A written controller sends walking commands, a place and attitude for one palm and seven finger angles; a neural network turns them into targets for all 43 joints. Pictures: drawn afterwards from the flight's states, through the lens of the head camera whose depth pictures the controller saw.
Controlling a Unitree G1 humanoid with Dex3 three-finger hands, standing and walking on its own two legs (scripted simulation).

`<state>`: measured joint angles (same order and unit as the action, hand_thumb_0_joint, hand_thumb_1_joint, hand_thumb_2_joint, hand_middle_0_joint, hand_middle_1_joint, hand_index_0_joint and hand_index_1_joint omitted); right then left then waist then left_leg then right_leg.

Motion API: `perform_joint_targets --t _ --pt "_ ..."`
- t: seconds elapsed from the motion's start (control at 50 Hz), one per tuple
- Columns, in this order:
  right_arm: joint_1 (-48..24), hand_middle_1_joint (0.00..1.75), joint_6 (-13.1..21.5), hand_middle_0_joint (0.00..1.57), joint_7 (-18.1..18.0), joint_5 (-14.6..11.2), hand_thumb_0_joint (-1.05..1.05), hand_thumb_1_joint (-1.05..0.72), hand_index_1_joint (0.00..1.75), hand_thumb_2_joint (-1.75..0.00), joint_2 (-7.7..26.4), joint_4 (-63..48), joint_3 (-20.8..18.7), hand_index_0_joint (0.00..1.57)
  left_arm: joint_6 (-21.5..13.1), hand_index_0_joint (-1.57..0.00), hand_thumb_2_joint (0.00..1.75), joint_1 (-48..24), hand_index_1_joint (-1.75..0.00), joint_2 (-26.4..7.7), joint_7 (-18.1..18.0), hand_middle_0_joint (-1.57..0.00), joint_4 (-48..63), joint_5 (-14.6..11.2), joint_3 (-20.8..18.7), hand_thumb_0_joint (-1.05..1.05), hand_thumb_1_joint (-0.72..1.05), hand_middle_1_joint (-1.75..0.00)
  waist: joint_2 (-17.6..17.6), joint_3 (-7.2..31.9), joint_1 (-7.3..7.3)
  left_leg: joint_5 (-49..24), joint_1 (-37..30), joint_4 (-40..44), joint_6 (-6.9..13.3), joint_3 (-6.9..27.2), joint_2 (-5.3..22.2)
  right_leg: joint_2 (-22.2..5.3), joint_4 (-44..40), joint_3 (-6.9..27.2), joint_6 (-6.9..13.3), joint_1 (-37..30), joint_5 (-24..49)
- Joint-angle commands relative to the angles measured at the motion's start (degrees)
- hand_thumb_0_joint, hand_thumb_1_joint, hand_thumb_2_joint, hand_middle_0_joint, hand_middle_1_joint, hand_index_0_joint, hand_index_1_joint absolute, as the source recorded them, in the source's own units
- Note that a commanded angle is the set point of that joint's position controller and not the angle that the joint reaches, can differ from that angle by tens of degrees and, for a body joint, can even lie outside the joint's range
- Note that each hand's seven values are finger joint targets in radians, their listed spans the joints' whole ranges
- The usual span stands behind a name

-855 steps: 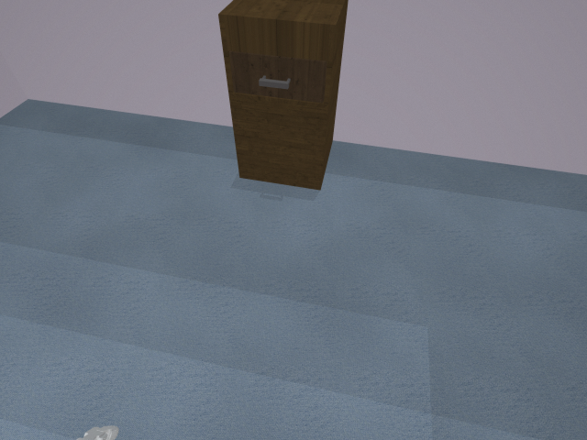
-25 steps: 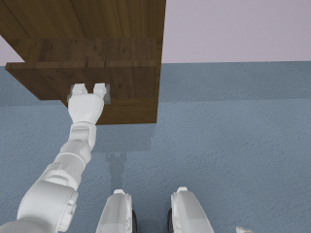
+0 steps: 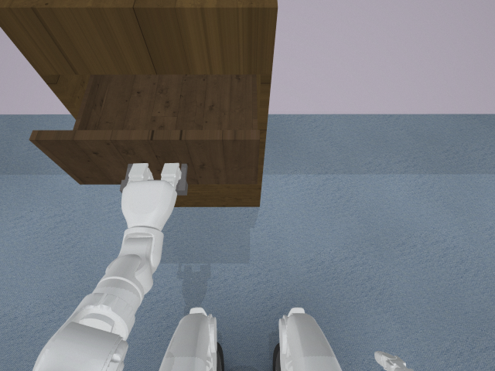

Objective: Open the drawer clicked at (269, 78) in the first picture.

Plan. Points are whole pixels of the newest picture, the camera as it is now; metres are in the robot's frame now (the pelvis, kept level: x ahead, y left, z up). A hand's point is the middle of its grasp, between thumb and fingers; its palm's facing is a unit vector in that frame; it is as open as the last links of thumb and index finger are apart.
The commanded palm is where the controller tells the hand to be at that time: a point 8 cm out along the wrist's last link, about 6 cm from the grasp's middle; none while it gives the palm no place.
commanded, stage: pull the drawer open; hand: left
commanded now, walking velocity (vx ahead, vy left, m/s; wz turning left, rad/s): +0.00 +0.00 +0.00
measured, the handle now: (156, 178) +0.46 +0.18 -0.06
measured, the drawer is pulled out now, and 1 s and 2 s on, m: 0.15 0.25 0.30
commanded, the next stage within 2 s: open the thumb to release the handle in 1.56 s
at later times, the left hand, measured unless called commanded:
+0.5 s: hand (156, 236) +0.35 +0.17 -0.08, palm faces -0.05 -0.04 -1.00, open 5.9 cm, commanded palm +0.31 +0.17 -0.03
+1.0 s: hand (152, 268) +0.29 +0.17 -0.08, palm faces -0.05 -0.06 -1.00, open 5.8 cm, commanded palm +0.26 +0.17 -0.03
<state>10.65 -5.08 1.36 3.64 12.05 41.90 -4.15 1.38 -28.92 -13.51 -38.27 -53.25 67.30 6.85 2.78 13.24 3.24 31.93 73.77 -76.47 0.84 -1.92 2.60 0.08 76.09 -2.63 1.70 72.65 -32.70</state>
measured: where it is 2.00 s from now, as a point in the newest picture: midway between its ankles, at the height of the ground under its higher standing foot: outside the picture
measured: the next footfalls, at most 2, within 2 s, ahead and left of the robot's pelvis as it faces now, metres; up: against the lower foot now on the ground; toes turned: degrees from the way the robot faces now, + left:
none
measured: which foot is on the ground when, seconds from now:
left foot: down 0.00-1.00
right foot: down 0.00-1.00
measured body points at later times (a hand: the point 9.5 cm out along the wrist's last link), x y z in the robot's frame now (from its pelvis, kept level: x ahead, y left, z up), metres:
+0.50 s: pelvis +0.00 +0.00 +0.01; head +0.13 -0.01 +0.44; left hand +0.34 +0.17 -0.03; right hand +0.13 -0.25 -0.14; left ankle +0.03 +0.11 -0.60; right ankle +0.02 -0.11 -0.60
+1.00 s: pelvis +0.00 +0.00 +0.00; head +0.12 -0.01 +0.44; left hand +0.29 +0.17 -0.03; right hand +0.17 -0.24 -0.13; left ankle +0.03 +0.11 -0.60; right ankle +0.02 -0.11 -0.60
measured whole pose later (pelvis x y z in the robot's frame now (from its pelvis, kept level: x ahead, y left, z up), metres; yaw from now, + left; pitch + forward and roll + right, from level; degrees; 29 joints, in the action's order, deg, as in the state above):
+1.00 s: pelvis +0.00 +0.00 +0.00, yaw +0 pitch +26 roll +0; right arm 5.8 -5.6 0.4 3.9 11.7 37.9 -2.9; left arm 2.9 -2.0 -11.1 -39.4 -29.9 69.4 11.3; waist 2.0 13.5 0.2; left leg 32.9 69.3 -76.2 0.6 -1.9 2.3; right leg 0.0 76.1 -2.4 1.9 68.3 -33.9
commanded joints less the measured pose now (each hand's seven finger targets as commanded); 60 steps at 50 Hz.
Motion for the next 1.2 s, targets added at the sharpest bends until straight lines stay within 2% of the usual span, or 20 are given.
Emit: perform_joint_targets --t 0.0,0.04,0.06,0.08,0.12,0.2,0.26,0.28,0.34,0.38,0.44,0.48,0.64,0.7,0.76,0.9,0.96,1.08,1.14,1.18 --pt "4.54 0.3 1.08 0.2 -0.86 0.27 0.0 -0.9 0.3 -0.9 7.71 -3.97 -2.66 0.2 -0.74 -0.4 0.9 -10.63 -1.35 -4.54 -2.28 -0.4 8.21 -0.17 -1.66 0.0 0.9 -1.35 -3.45 24.03 0.81 -17.23 -19.23 7.25 1.31 1.14 -3.21 1.95 -10.94 1.12 0.68 -15.22 20.48" --pt "4.36 0.3 0.96 0.2 -1.02 0.33 0.0 -0.9 0.3 -0.9 7.67 -4.09 -2.6 0.2 -0.9 -0.4 0.9 -9.25 -1.35 -5.18 -2.47 -0.4 9.32 0.22 -2.05 0.0 0.9 -1.35 -3.48 24.9 0.24 -17.87 -19.71 7.37 1.27 1.27 -3.3 2.0 -10.69 1.19 0.77 -15.93 21.37" --pt "3.9 0.3 1.0 0.2 -0.94 0.3 0.0 -0.9 0.3 -0.9 7.47 -4.35 -2.64 0.2 -0.6 -0.4 0.9 -7.8 -1.35 -3.38 -2.48 -0.4 9.11 0.01 -0.95 0.0 0.9 -1.35 -3.36 24.15 0.34 -17.27 -19.82 7.6 1.28 1.02 -3.33 1.95 -11.24 1.11 0.73 -15.82 20.79" --pt "3.77 0.3 1.02 0.2 -0.95 0.35 0.0 -0.9 0.3 -0.9 7.59 -4.26 -2.62 0.2 -0.64 -0.4 0.9 -7.85 -1.35 -5.02 -2.62 -0.4 10.1 0.21 -2.24 0.0 0.9 -1.35 -2.53 24.69 -0.33 -18.08 -20.17 7.63 1.07 1.2 -3.31 1.93 -10.74 1.13 0.96 -15.96 21.12" --pt "3.45 0.3 0.8 0.2 -0.93 0.32 0.0 -0.9 0.3 -0.9 7.4 -4.44 -2.64 0.2 -0.37 -0.4 0.9 -6.9 -1.35 -3.4 -2.77 -0.4 10.81 0.29 -0.97 0.0 0.9 -1.35 -3.21 24.66 0.03 -18.13 -20.68 7.58 1.17 1.09 -3.27 1.89 -10.94 1.03 0.84 -15.86 21.42" --pt "2.34 0.3 0.62 0.2 -0.78 0.24 0.0 -0.9 0.3 -0.9 7.28 -5.2 -2.61 0.2 0.09 -0.4 0.9 -2.98 -1.35 -1.86 -3.05 -0.4 12.61 0.36 -0.03 0.0 0.9 -1.35 -2.74 24.05 -0.7 -18.78 -21.61 8.03 1.04 1.16 -3.32 1.94 -11.17 0.87 1.01 -15.82 21.59" --pt "1.82 0.3 0.62 0.2 -0.93 0.28 0.0 -0.9 0.3 -0.9 7.2 -5.26 -2.53 0.2 0.26 -0.4 0.9 -2.09 -1.35 -2.16 -3.17 -0.4 13.77 0.24 -0.02 0.0 0.9 -1.35 -4.27 23.36 -0.4 -17.64 -20.87 8.02 1.24 1.01 -3.37 1.9 -11.65 1.19 0.83 -16.6 21.62" --pt "1.64 0.3 0.75 0.2 -0.91 0.41 0.0 -0.9 0.3 -0.9 7.29 -5.48 -2.52 0.2 0.18 -0.4 0.9 -0.93 -1.35 -3.37 -3.17 -0.4 14.81 0.23 -1.21 0.0 0.9 -1.35 -3.08 24.2 -1.37 -18.46 -21.06 8.08 1.03 1.14 -3.48 1.9 -11.13 1.08 1.07 -17.06 22.05" --pt "1.0 0.3 0.57 0.2 -1.01 0.27 0.0 -0.9 0.3 -0.9 7.15 -5.82 -2.38 0.2 0.5 -0.4 0.9 0.98 -1.35 -1.96 -3.14 -0.4 15.42 0.32 0.14 0.0 0.9 -1.35 -4.49 22.6 -0.78 -17.54 -20.9 8.25 1.15 0.99 -3.44 1.78 -11.75 1.11 0.89 -16.83 21.4" --pt "0.58 0.3 0.74 0.2 -1.15 0.39 0.0 -0.9 0.3 -0.9 7.11 -5.99 -2.26 0.2 0.52 -0.4 0.9 3.02 -1.35 -3.39 -3.12 -0.4 16.1 0.23 -1.28 0.0 0.9 -1.35 -4.41 22.85 -1.61 -17.72 -20.36 8.07 1.12 0.9 -3.6 1.81 -11.55 1.35 1.03 -17.62 22.0" --pt "-0.07 0.3 0.78 0.2 -1.28 0.36 0.0 -0.9 0.3 -0.9 7.02 -6.49 -2.17 0.2 0.43 -0.4 0.9 5.81 -1.35 -2.41 -3.08 -0.4 18.0 0.33 -0.33 0.0 0.9 -1.35 -5.12 23.02 -1.65 -17.41 -20.58 8.07 1.21 0.74 -3.69 1.69 -11.72 1.6 0.85 -18.14 22.27" --pt "-0.46 0.3 0.91 0.2 -1.31 0.35 0.0 -0.9 0.3 -0.9 6.98 -6.68 -2.13 0.2 0.67 -0.4 0.9 7.52 -1.35 -3.54 -2.94 -0.4 18.92 0.25 -1.38 0.0 0.9 -1.35 -4.46 22.63 -2.24 -17.55 -20.3 8.11 1.12 0.73 -3.74 1.69 -11.64 1.72 1.03 -18.64 22.64" --pt "-2.05 0.3 0.96 0.2 -1.42 0.32 0.0 -0.9 0.3 -0.9 6.88 -8.05 -1.76 0.2 1.17 -0.4 0.9 12.99 -1.35 -2.64 -3.25 -0.4 23.42 0.77 -0.22 0.0 0.9 -1.35 -3.76 21.24 -2.58 -16.96 -21.37 8.34 1.0 1.02 -3.61 1.76 -11.6 1.49 1.15 -17.04 20.78" --pt "-2.49 0.3 0.95 0.2 -1.43 0.4 0.0 -0.9 0.3 -0.9 6.78 -8.75 -1.68 0.2 1.45 -0.4 0.9 16.23 -1.35 -2.56 -3.12 -0.4 25.67 0.67 -0.28 0.0 0.9 -1.35 -4.34 22.4 -3.02 -18.29 -21.77 8.06 1.03 1.01 -3.6 1.67 -11.15 1.44 1.12 -18.24 22.82" --pt "-3.32 0.3 1.07 0.2 -1.54 0.33 0.0 -0.9 0.3 -0.9 6.71 -9.22 -1.48 0.2 1.7 -0.4 0.9 17.78 -1.35 -1.76 -2.93 -0.4 26.95 0.54 0.78 0.0 0.9 -1.35 -4.76 20.26 -2.59 -16.49 -21.08 8.18 1.05 1.08 -3.64 1.65 -11.79 1.6 1.05 -17.57 21.17" --pt "-4.78 0.3 1.31 0.2 -1.67 0.57 0.0 -0.9 0.3 -0.9 6.55 -10.41 -1.16 0.2 1.58 -0.4 0.9 23.86 -1.35 -2.02 -3.31 -0.4 31.31 0.95 0.52 0.0 0.9 -1.35 -3.45 21.42 -3.77 -17.53 -22.24 7.82 0.88 1.21 -3.62 1.7 -10.75 1.51 1.32 -17.09 21.42" --pt "-5.45 0.3 1.49 0.2 -1.62 0.53 0.0 -0.9 0.3 -0.9 6.44 -10.8 -1.0 0.2 1.79 -0.4 0.9 24.77 -1.35 -0.7 -3.11 -0.4 32.49 0.9 2.24 0.0 0.9 -1.35 -4.35 19.22 -3.05 -15.75 -21.8 8.0 0.95 1.4 -3.58 1.6 -11.4 1.3 1.23 -16.13 19.34" --pt "-6.24 0.3 2.09 0.2 -2.08 0.59 0.0 -0.9 0.3 -0.9 6.27 -11.16 -0.7 0.2 1.69 -0.4 0.9 27.86 -1.35 -2.68 -3.15 -0.4 33.68 0.86 0.36 0.0 0.9 -1.35 -5.26 18.56 -3.77 -14.17 -20.18 7.59 0.88 1.51 -3.7 1.6 -11.31 1.8 1.29 -16.41 17.64" --pt "-6.96 0.3 2.24 0.2 -1.93 0.66 0.0 -0.9 0.3 -0.9 6.17 -12.01 -0.49 0.2 1.48 -0.4 0.9 30.85 -1.35 -1.26 -3.24 -0.4 35.68 1.13 1.84 0.0 0.9 -1.35 -3.3 19.22 -4.24 -14.86 -21.7 7.61 0.8 1.45 -3.75 1.59 -10.86 1.59 1.43 -15.36 17.61" --pt "-7.06 0.3 2.34 0.2 -1.84 0.69 0.0 -0.9 0.3 -0.9 6.13 -12.19 -0.49 0.2 1.59 -0.4 0.9 32.37 -1.35 -1.41 -3.02 -0.4 36.87 0.87 1.74 0.0 0.9 -1.35 -3.88 18.93 -4.24 -15.2 -21.48 7.53 0.79 1.71 -3.69 1.67 -10.72 1.49 1.55 -15.65 18.0"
